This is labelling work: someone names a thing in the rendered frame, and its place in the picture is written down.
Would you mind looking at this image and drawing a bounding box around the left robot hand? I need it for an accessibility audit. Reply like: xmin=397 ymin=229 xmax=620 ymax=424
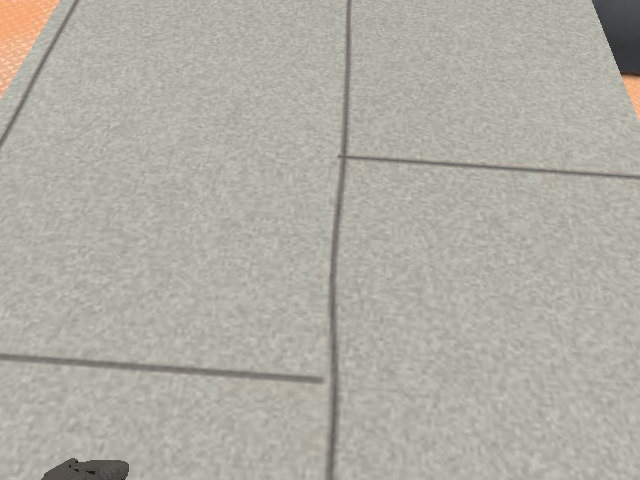
xmin=41 ymin=458 xmax=129 ymax=480

